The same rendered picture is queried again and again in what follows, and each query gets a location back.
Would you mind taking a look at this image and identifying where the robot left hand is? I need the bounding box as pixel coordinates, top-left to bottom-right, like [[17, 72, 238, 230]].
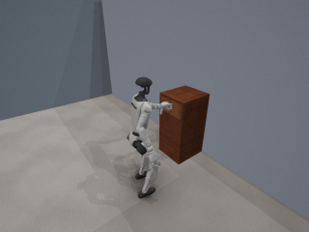
[[160, 101, 173, 115]]

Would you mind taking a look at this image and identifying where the right robot thigh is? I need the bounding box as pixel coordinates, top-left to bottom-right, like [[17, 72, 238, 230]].
[[135, 141, 158, 171]]

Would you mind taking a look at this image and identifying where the robot right upper arm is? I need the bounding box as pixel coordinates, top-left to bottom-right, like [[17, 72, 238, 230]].
[[136, 102, 152, 134]]

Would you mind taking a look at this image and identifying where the handle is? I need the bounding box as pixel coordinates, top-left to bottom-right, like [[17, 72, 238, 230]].
[[164, 106, 174, 111]]

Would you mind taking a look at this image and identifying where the cabinet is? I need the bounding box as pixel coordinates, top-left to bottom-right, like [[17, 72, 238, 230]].
[[159, 85, 210, 164]]

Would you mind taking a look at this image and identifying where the robot left shin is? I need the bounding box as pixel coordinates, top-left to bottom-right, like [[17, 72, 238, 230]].
[[139, 155, 150, 175]]

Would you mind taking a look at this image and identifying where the left robot forearm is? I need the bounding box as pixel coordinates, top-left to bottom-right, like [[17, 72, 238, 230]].
[[149, 102, 163, 110]]

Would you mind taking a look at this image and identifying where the drawer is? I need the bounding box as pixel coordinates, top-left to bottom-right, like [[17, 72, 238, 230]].
[[160, 96, 182, 120]]

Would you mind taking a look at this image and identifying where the right robot forearm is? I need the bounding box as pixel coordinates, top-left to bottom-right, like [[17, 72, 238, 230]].
[[138, 128, 155, 154]]

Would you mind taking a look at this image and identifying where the robot right hand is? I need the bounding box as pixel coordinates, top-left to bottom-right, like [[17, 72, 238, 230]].
[[149, 152, 161, 169]]

